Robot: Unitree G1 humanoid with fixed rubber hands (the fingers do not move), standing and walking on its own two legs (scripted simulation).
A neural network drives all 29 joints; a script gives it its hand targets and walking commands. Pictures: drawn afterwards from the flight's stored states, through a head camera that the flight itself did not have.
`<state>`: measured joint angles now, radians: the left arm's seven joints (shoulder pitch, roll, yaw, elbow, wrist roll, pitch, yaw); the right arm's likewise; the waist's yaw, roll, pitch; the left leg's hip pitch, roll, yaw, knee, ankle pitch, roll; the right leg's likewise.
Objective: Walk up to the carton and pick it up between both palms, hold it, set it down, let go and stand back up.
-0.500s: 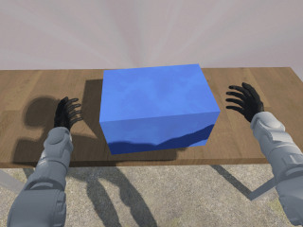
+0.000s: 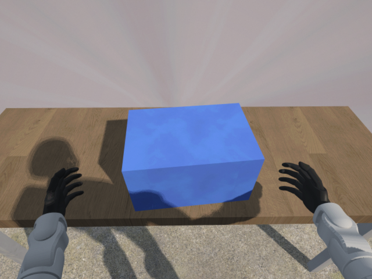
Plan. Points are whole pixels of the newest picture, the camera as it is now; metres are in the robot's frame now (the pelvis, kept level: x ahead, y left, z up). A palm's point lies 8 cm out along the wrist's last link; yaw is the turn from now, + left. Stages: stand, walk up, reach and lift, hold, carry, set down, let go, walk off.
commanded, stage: set down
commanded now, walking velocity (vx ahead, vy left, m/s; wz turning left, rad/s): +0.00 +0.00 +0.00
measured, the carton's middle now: (188, 155) +0.43 +0.04 +0.00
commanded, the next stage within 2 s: none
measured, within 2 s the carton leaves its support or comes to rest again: neither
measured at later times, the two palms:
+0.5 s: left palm (47, 227) +0.20 +0.31 +0.04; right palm (329, 223) +0.23 -0.25 +0.05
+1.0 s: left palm (55, 244) +0.17 +0.29 +0.02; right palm (328, 239) +0.20 -0.25 +0.02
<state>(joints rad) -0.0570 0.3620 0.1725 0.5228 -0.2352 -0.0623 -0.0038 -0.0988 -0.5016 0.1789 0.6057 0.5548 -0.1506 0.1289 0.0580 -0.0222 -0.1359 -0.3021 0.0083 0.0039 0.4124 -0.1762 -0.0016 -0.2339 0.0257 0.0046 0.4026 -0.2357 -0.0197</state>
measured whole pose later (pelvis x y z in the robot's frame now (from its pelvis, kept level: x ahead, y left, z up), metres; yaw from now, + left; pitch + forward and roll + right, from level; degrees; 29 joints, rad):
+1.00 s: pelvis +0.01 -0.01 +0.01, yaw +0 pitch +1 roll +0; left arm 0.32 0.35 0.15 0.19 -0.23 0.00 -0.02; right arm 0.37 -0.44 0.03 0.13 0.40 -0.03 0.09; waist 0.06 -0.02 -0.06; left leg -0.17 0.01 0.00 0.31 -0.15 -0.01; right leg -0.11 0.03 0.00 0.31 -0.22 -0.03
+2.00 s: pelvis +0.02 -0.01 +0.01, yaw +0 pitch +1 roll +0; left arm 0.31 0.33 0.05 0.31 -0.15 0.05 -0.04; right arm 0.26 -0.28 0.04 0.53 0.13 -0.16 0.04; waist 0.06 -0.02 -0.02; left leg -0.17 0.01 0.00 0.31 -0.16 -0.01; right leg -0.10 0.03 0.00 0.30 -0.22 -0.03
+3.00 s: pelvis +0.02 +0.00 +0.00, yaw +0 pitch +0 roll +0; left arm 0.24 0.33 0.01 0.52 -0.01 0.03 -0.01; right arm 0.17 -0.31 0.00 0.78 -0.03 -0.08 0.00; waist 0.06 -0.03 -0.01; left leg -0.18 0.01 0.00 0.41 -0.22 -0.01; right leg -0.10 0.03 0.00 0.36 -0.26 -0.02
